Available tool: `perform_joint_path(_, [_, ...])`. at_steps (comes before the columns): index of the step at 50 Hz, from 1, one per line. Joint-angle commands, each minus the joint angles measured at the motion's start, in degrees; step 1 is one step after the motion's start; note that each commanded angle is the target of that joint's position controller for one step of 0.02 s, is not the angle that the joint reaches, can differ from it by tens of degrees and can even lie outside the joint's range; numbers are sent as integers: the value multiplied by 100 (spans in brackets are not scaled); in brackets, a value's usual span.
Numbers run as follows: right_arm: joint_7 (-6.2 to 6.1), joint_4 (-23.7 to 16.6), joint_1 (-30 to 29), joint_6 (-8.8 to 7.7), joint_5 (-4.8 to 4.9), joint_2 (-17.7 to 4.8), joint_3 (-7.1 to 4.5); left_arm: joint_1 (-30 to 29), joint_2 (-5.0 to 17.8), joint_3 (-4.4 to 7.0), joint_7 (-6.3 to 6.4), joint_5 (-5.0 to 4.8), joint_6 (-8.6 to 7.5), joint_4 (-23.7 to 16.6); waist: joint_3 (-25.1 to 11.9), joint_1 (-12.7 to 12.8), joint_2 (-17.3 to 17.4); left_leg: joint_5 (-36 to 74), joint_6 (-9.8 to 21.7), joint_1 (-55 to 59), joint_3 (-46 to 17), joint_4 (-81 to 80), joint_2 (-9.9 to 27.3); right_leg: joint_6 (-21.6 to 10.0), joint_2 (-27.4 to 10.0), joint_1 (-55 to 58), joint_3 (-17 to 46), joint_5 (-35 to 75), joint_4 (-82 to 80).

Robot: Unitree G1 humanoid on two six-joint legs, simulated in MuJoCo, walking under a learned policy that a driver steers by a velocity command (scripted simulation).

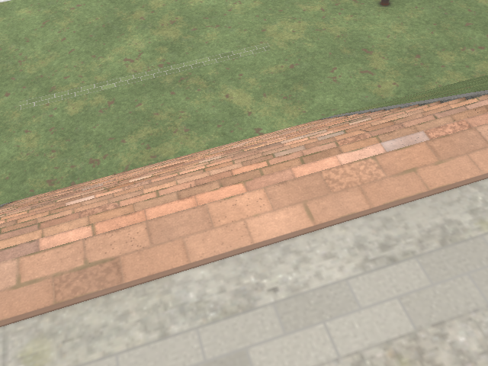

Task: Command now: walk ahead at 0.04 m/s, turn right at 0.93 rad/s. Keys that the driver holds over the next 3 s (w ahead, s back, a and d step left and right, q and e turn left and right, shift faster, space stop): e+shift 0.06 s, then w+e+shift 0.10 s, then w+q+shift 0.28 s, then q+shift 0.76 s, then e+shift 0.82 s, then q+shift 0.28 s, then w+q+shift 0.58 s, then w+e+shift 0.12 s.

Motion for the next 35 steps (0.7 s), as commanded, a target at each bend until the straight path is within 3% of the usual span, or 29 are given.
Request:
perform_joint_path(1, [65, -174, 33, 43, 122, -663, -208, 651, 679, 293, 26, 64, -13, -218, -819, 268, 183, -436, 354, 522, -726, 152, 1122, -467, 298, 1044, 7, 567, -1323])
perform_joint_path(2, [99, -192, 178, 78, 3, -460, -185, 990, 1357, 484, 144, 110, -47, -213, -587, 203, -1245, -1521, -199, -695, -201, 1843, 435, -951, -670, 1743, 1624, 2601, -2006])
perform_joint_path(3, [65, -649, -308, 34, -189, -378, -151, 857, 1902, 528, 169, 252, -161, -403, -517, 60, -2114, -2934, -590, -2592, -887, 3353, -492, -1932, -1501, 2147, 3704, 2754, -2257])
perform_joint_path(4, [91, -731, -747, -49, -162, -519, -198, 1055, 1604, 509, 106, 214, -364, -376, -1029, 387, -1122, -2628, -401, -2930, -1973, 4028, -491, -1974, -1373, 2364, 3686, 735, -2490])
perform_joint_path(5, [150, -783, -832, -140, 24, -572, -231, 1058, 1450, 449, 80, 74, -517, -321, -933, 298, -830, -1970, -138, -3231, -2282, 3926, -434, -1706, -1199, 2434, 3674, -1327, -2823])
perform_joint_path(6, [160, -663, -721, -225, 71, -679, -290, 847, 1290, 389, 70, -39, -576, -356, -773, 146, -572, -1512, -8, -3230, -2369, 3723, -345, -1478, -1132, 2244, 3639, -2417, -2991])
perform_joint_path(7, [164, -609, -646, -302, 26, -777, -336, 631, 1137, 310, 94, -97, -581, -398, -653, 41, -706, -1183, 12, -3141, -2411, 3425, -346, -1357, -1066, 2063, 3575, -2637, -3089])
perform_joint_path(9, [243, -458, -413, -436, 44, -685, -337, 533, 878, 182, 185, 18, -621, -471, -709, -66, -898, -448, -33, -2777, -2246, 2952, -432, -1179, -813, 1982, 3044, -2077, -3108])
perform_joint_path(11, [310, -288, -337, -506, -5, -468, -260, 770, 672, 96, 220, 97, -731, -383, -851, 52, -835, 243, -112, -2525, -2063, 2381, -413, -1058, -664, 2192, 2485, -1268, -3088])
perform_joint_path(13, [343, -281, -494, -508, 18, -283, -161, 982, 756, 101, 203, 100, -803, -290, -662, 214, -1036, 550, -185, -2262, -1931, 1830, -386, -1026, -615, 2058, 2121, -1050, -3172])
perform_joint_path(14, [463, -149, -82, -176, -510, -80, -32, 1301, 942, 124, 17, 313, -777, -158, -581, 257, -1304, 320, -323, -2135, -1557, 1951, -423, -910, -363, 2009, 2005, -1304, -3494])
perform_joint_path(16, [578, -233, -218, 18, -333, -352, -93, 1282, 815, 91, -107, 358, -748, -163, -210, 339, -1164, 272, -400, -2233, -1565, 1846, -356, -899, -535, 1912, 1919, -1491, -3669])
perform_joint_path(19, [671, -415, -393, 6, -195, -458, -105, 1344, 922, 101, -34, 395, -806, -101, 90, 408, -876, 279, -312, -2577, -1963, 1796, -404, -858, -987, 2155, 1713, -1553, -3791])
perform_joint_path(23, [733, -498, -30, -49, -221, -485, -103, 1086, 879, 96, 84, 440, -928, 25, 306, 126, -653, 53, 35, -2707, -2056, 1736, -210, -681, -1262, 2633, 1128, -1206, -3830])
perform_joint_path(25, [757, -555, 10, -60, -251, -403, -56, 974, 797, 76, 84, 488, -939, 108, 474, 116, -583, -246, 238, -2291, -1699, 1398, -165, -587, -1116, 2582, 463, -24, -3444])
perform_joint_path(26, [623, -561, 60, -250, 335, -317, -27, 686, 888, 163, 153, 42, -869, 12, 468, 135, -580, -387, 410, -2478, -1804, 1465, -120, -643, -1211, 2761, 394, 1340, -2861])
perform_joint_path(27, [595, -569, 424, -338, 373, -372, -22, 514, 1033, 180, 212, -2, -776, -52, 119, -63, -531, -458, 537, -1976, -1578, 1310, -293, -563, -1196, 2737, 137, 2936, -2232])
perform_joint_path(28, [575, -439, 1034, -379, 260, -563, -124, 382, 1096, 198, 272, 11, -686, -120, -385, -340, -348, -121, 633, -928, -1207, 1100, -679, -396, -934, 2427, -258, 4310, -1224])
perform_joint_path(29, [518, -218, 1906, -393, 137, -988, -329, 501, 978, 136, 317, 47, -638, -197, -1007, -625, 148, 211, 804, 513, -1253, 876, -1173, -148, -425, 1826, -453, 4526, 314])
perform_joint_path(30, [400, -261, 2292, -391, 127, -1661, -485, 537, 498, -42, 317, 248, -669, -383, -1100, -598, 1555, 1192, 1261, 1493, -3270, 322, -51, 327, 215, 288, -417, 1400, 2438])
perform_joint_path(31, [441, -541, 2242, -446, 38, -1972, -469, 1064, 85, -194, 239, 322, -844, -600, -2051, -99, 2488, 896, 2356, 3144, -6624, -573, 1001, 554, 1442, -1595, 690, -2115, 4134])
perform_joint_path(32, [470, -744, 2071, -475, 83, -1570, -399, 800, 560, -154, 150, 139, -1055, -582, -2072, -397, 1343, 604, 2146, 3325, -6560, -807, 1077, 331, 1012, -2185, 1386, -1894, 4436])
perform_joint_path(33, [389, -314, 2780, -721, -404, -591, -186, 1148, 464, -264, 0, 609, -1139, -306, -2001, -550, 438, -1298, 1527, 2966, -5589, -510, 724, 70, 682, -2185, 1753, -929, 4085])
perform_joint_path(34, [409, -368, 2183, -845, -384, -315, -24, 530, 490, -255, 96, 665, -1166, -452, -753, -293, 199, -877, 1520, 1756, -5269, -534, 470, 169, 525, -2426, 1437, -822, 3990])
perform_joint_path(35, [395, -390, 1632, -876, -316, -289, 37, 509, 282, -375, 195, 732, -1141, -625, -857, 39, 314, -65, 1542, 1098, -4709, -628, 227, 209, 338, -2083, 1420, -577, 3632])
Next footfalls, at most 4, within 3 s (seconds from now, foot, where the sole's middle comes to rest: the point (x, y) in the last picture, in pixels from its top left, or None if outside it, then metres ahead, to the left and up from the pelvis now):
0.02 right None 0.07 -0.11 -0.77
0.58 left None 0.37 0.10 -0.77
1.08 right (270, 301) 0.64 0.00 -0.77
1.38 left None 0.44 0.19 -0.77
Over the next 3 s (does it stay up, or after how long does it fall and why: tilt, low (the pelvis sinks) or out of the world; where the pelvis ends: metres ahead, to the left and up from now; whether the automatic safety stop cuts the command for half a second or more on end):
stays up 0.78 0.20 -0.04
